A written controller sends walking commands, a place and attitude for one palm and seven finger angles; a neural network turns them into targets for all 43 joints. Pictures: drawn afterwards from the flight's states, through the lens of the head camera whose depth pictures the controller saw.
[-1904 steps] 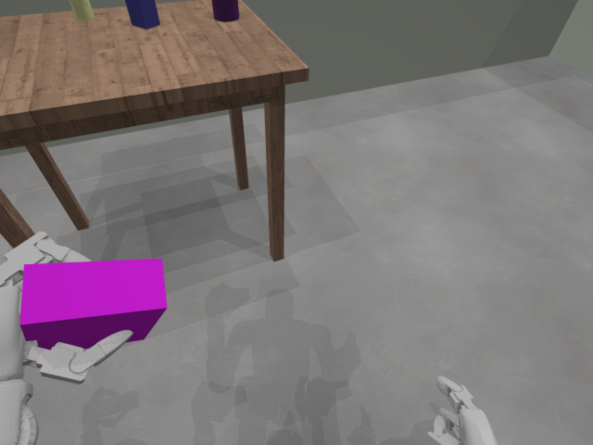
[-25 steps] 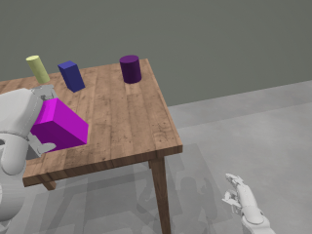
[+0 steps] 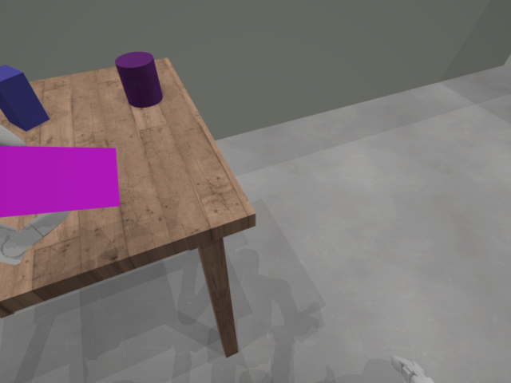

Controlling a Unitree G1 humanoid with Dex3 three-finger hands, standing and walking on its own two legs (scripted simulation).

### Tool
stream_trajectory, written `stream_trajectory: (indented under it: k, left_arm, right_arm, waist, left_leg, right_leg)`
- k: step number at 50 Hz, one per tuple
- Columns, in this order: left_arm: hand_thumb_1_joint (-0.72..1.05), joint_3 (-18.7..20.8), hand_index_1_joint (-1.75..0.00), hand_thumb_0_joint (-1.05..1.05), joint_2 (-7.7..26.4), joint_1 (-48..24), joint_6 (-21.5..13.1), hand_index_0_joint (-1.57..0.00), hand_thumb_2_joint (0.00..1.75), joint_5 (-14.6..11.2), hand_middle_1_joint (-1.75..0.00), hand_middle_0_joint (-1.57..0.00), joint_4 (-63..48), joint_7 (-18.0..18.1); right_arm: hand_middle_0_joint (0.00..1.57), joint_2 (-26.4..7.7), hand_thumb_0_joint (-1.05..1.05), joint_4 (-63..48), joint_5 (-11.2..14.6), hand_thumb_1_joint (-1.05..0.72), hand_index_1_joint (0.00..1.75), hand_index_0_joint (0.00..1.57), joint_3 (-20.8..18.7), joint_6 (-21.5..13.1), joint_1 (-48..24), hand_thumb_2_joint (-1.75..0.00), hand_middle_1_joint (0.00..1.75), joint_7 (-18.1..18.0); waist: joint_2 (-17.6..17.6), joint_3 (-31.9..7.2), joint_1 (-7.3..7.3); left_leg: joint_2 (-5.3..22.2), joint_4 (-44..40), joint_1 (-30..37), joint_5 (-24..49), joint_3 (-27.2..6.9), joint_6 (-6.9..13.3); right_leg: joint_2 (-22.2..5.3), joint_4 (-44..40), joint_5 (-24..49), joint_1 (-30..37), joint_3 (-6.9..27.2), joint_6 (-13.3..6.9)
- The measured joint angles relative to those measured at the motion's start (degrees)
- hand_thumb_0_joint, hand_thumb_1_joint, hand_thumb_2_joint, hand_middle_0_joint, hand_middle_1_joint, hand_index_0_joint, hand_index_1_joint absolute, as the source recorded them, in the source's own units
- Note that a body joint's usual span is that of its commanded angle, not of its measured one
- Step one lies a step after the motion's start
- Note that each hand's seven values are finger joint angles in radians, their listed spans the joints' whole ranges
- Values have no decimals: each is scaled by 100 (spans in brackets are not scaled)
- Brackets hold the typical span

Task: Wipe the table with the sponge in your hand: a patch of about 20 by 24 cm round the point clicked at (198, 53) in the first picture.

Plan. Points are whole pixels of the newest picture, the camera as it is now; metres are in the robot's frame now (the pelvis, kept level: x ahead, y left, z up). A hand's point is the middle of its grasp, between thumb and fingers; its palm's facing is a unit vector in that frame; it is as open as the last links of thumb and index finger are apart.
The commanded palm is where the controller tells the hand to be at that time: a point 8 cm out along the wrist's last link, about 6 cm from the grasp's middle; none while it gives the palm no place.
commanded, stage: step back with the hand held close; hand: left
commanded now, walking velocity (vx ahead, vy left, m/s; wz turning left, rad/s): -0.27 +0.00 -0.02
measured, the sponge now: (56, 180) +0.25 +0.20 +0.27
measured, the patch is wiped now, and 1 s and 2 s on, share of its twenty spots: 1.00 1.00 1.00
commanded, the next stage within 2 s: stop stepping back and stand still in 0.68 s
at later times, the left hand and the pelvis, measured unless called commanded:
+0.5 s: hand out of the picture +0.08 +0.25 +0.29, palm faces +0.57 -0.80 -0.20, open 9.5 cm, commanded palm +0.02 +0.30 +0.30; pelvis -0.12 +0.01 -0.02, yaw +4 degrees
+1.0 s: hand out of the picture -0.05 +0.25 +0.29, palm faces +0.52 -0.79 -0.31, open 9.5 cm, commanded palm -0.11 +0.29 +0.30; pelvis -0.27 +0.01 +0.00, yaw +1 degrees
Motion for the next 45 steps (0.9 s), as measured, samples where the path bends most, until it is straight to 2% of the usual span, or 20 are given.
stream_trajectory:
  k: [3, 6, 7, 12, 16, 19, 22, 24, 26, 28, 30, 31, 33, 35, 36, 38, 39, 41, 43, 45]
  left_arm:
    - [-50, -9, -139, -1, 19, 240, -93, -81, 110, -18, -138, -78, -137, 3]
    - [-50, -50, -139, -1, 56, 484, -190, -81, 110, -31, -138, -78, -385, 10]
    - [-50, -57, -139, -1, 67, 516, -232, -81, 110, -32, -138, -78, -449, 16]
    - [-51, 98, -139, -1, 112, 441, -353, -82, 110, -31, -138, -79, -403, 72]
    - [-51, 84, -139, -1, -127, -116, -342, -82, 110, 27, -138, -79, -9, 112]
    - [-51, -77, -139, -1, -419, -577, -258, -82, 110, 73, -138, -79, 235, 151]
    - [-50, -286, -139, -1, -552, -772, -125, -81, 110, 81, -138, -78, 171, 175]
    - [-50, -362, -139, -1, -503, -716, -68, -81, 110, 67, -138, -78, -8, 159]
    - [-50, -351, -139, -1, -431, -576, -49, -81, 110, 65, -138, -78, -192, 154]
    - [-51, -277, -139, -1, -296, -599, -14, -82, 110, 68, -138, -78, -299, 150]
    - [-51, -187, -139, -1, -141, -749, -67, -82, 110, -8, -138, -79, -210, 150]
    - [-51, -135, -139, -1, -127, -790, -65, -82, 110, -66, -138, -79, -137, 162]
    - [-51, -57, -139, -1, -216, -868, -33, -82, 110, -173, -138, -79, 22, 192]
    - [-51, -18, -139, -1, -287, -980, 12, -82, 110, -228, -138, -79, 166, 191]
    - [-51, 19, -139, -1, -223, -1060, 16, -82, 110, -218, -138, -78, 186, 173]
    - [-50, -87, -140, -1, -470, -1103, -91, -81, 110, -127, -138, -78, 199, 81]
    - [-50, -226, -140, -1, -588, -1062, -65, -81, 110, -102, -138, -78, 170, 21]
    - [-50, -383, -140, -1, -601, -856, -26, -81, 110, -73, -138, -78, 34, -95]
    - [-51, -357, -139, -1, -442, -575, -63, -81, 110, -44, -138, -78, -70, -156]
    - [-51, -285, -139, -1, -297, -335, -109, -82, 110, -36, -138, -78, -122, -137]
  right_arm:
    - [20, 5, 1, 97, 43, -90, 30, 20, -55, -47, 7, -89, 30, -21]
    - [20, -5, 1, 37, 18, -90, 30, 20, -44, -157, 48, -89, 30, -96]
    - [20, -10, 1, 22, 0, -90, 30, 20, -56, -204, 37, -89, 30, -131]
    - [20, 144, 1, -105, -28, -90, 30, 20, -43, -388, -68, -89, 30, -178]
    - [20, 205, 1, -179, -27, -90, 30, 20, 41, -528, -168, -89, 30, -150]
    - [21, 209, 1, -113, -27, -90, 30, 20, 100, -553, -294, -89, 30, -104]
    - [21, 197, 1, 7, -51, -90, 30, 21, 155, -464, -492, -89, 30, -26]
    - [21, 199, 1, 0, -78, -90, 30, 21, 182, -357, -603, -89, 30, -12]
    - [21, 193, 1, -121, -115, -90, 30, 21, 181, -294, -629, -89, 30, -38]
    - [21, 259, 1, -274, -143, -90, 30, 21, 63, -375, -531, -89, 30, -72]
    - [21, 388, 1, -173, -76, -90, 30, 21, -64, -520, -443, -89, 30, -4]
    - [21, 433, 1, -85, -37, -90, 30, 21, -93, -557, -414, -89, 30, 45]
    - [21, 469, 1, 40, 13, -90, 30, 21, -81, -635, -350, -89, 30, 96]
    - [21, 481, 1, 56, 32, -90, 30, 20, -4, -709, -271, -89, 30, 122]
    - [21, 516, 1, 27, 47, -90, 30, 20, 46, -739, -256, -89, 30, 138]
    - [21, 380, 1, 193, 11, -90, 30, 21, 126, -738, -410, -89, 30, 145]
    - [21, 338, 1, 287, 4, -90, 30, 21, 137, -687, -443, -89, 30, 141]
    - [21, 377, 1, 342, 14, -90, 30, 21, 149, -580, -460, -89, 30, 101]
    - [21, 437, 1, 193, 28, -90, 30, 21, 162, -513, -418, -89, 30, 44]
    - [21, 389, 1, -22, 17, -90, 30, 21, 156, -516, -338, -89, 30, -14]
  waist:
    - [-24, -49, -111]
    - [-60, -91, -168]
    - [-54, -90, -171]
    - [-255, 17, 134]
    - [-235, -41, 314]
    - [-206, -131, 347]
    - [-262, -118, 261]
    - [-329, -54, 189]
    - [-257, 12, 167]
    - [-62, 134, 141]
    - [-33, 212, 226]
    - [-30, 198, 286]
    - [27, 136, 391]
    - [31, 30, 462]
    - [-151, -44, 533]
    - [-30, 56, 600]
    - [8, 90, 583]
    - [-163, 128, 530]
    - [-420, 117, 431]
    - [-508, 42, 284]
  left_leg:
    - [48, 782, -254, -450, 36, 3]
    - [196, 342, -28, -296, 58, 10]
    - [191, 186, -13, -406, 35, -113]
    - [63, 116, -78, -92, 193, -67]
    - [65, 326, -191, -82, 187, -46]
    - [80, 649, -422, -598, 140, 25]
    - [85, 867, -598, -1033, 132, 113]
    - [106, 852, -681, -941, 199, 137]
    - [239, 804, -807, -622, 250, 183]
    - [507, 555, -851, 411, 244, 134]
    - [625, 390, -806, 837, 263, 8]
    - [646, 310, -780, 843, 281, -45]
    - [681, 98, -757, 958, 310, -81]
    - [675, -9, -879, 982, 371, -115]
    - [573, 208, -1098, 498, 481, -204]
    - [459, 1482, -1487, -391, 191, -311]
    - [356, 2038, -1540, -562, 80, -304]
    - [209, 2513, -1364, -676, 146, -279]
    - [152, 2063, -885, -721, 345, -203]
    - [144, 965, -209, -570, 433, -104]
  right_leg:
    - [-23, 84, 44, -179, -24, -15]
    - [-84, 225, 65, -386, -58, 36]
    - [-111, 271, 77, -468, -85, 64]
    - [-229, 248, 334, -574, 74, 143]
    - [-242, 409, 375, -653, 50, 150]
    - [-275, 387, 486, -715, -64, 90]
    - [-365, 289, 671, -766, -184, 88]
    - [-443, 339, 619, -857, -233, 108]
    - [-358, 856, -224, -1117, -213, 161]
    - [-79, 2421, -951, -1398, -91, 257]
    - [93, 3594, -1245, -1340, 29, 324]
    - [105, 3759, -1377, -1175, 29, 324]
    - [34, 3212, -1591, -600, -72, 286]
    - [-91, 1834, -1601, 140, -132, 140]
    - [-253, 956, -1496, 401, 53, -18]
    - [-218, 929, -987, 181, 125, 60]
    - [-222, 863, -824, 177, 123, 150]
    - [-323, 564, -513, 198, 231, 273]
    - [-452, 279, -230, 148, 384, 325]
    - [-506, 93, -22, 41, 445, 365]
